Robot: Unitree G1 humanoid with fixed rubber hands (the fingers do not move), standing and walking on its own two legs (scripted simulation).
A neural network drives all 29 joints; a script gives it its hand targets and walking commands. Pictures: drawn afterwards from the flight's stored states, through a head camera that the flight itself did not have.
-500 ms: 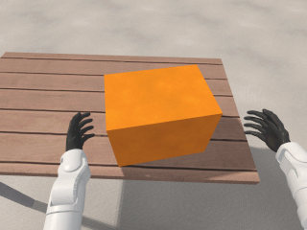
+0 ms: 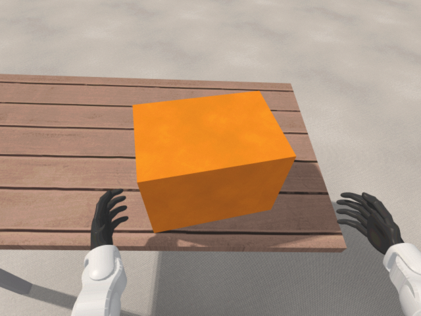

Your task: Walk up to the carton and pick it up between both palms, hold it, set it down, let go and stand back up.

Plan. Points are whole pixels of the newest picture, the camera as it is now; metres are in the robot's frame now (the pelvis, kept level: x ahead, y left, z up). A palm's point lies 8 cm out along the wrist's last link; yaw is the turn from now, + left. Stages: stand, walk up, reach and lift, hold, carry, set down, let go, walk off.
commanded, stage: set down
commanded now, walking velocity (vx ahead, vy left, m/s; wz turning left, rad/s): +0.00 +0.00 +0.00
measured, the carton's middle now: (207, 161) +0.43 +0.05 +0.01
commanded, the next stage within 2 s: let go in 1.74 s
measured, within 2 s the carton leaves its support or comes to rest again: neither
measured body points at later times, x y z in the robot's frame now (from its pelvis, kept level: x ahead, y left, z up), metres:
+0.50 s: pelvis +0.00 +0.00 -0.01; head +0.00 +0.01 +0.44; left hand +0.20 +0.20 -0.01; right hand +0.21 -0.31 -0.01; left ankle +0.01 +0.15 -0.74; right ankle -0.01 -0.08 -0.74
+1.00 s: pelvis +0.02 +0.03 +0.00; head +0.03 +0.05 +0.45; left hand +0.20 +0.23 -0.04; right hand +0.20 -0.26 -0.03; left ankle +0.01 +0.15 -0.74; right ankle -0.01 -0.08 -0.74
